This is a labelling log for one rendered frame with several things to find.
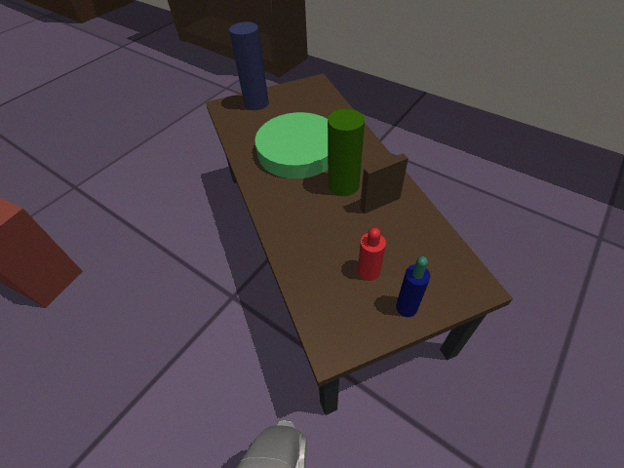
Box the coffee table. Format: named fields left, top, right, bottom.
left=206, top=73, right=513, bottom=415

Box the bookshelf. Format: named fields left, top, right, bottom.
left=168, top=0, right=308, bottom=78

